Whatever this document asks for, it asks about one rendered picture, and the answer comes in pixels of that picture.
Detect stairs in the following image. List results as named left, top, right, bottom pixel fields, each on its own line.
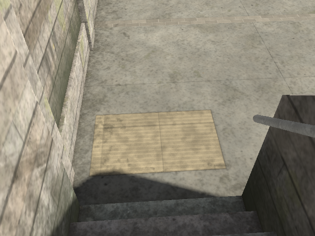
left=68, top=196, right=278, bottom=236

